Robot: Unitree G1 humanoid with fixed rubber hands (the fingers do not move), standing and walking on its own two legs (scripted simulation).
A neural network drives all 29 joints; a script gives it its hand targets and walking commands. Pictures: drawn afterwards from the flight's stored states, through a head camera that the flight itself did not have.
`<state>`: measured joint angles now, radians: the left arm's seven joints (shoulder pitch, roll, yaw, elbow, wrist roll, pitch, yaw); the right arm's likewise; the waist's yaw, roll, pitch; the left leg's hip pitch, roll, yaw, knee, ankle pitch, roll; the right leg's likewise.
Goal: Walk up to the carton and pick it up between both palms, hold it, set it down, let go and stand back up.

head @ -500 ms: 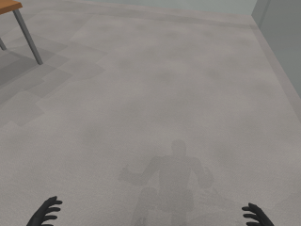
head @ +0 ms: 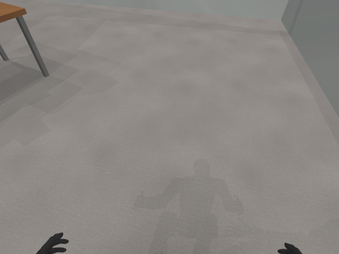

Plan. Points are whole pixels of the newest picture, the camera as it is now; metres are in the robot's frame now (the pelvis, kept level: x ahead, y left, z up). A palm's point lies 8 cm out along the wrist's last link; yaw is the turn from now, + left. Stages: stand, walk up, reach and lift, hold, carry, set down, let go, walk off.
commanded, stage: stand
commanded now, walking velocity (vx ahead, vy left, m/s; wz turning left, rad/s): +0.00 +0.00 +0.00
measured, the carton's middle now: out of the picture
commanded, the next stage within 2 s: none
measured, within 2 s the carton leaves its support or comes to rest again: neither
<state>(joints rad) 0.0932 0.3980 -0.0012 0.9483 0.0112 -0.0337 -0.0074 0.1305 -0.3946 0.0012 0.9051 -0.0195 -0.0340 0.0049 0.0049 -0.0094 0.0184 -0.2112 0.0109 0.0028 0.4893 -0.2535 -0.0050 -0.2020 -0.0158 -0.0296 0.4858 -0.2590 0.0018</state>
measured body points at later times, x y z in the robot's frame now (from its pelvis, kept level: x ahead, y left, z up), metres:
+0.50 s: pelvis +0.00 -0.01 +0.01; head +0.00 +0.00 +0.46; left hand +0.11 +0.31 -0.11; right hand +0.10 -0.32 -0.10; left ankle +0.01 +0.12 -0.74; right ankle +0.00 -0.12 -0.74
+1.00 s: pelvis +0.01 +0.00 +0.01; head +0.01 +0.00 +0.46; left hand +0.11 +0.32 -0.11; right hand +0.11 -0.32 -0.10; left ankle +0.01 +0.12 -0.74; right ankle +0.00 -0.12 -0.74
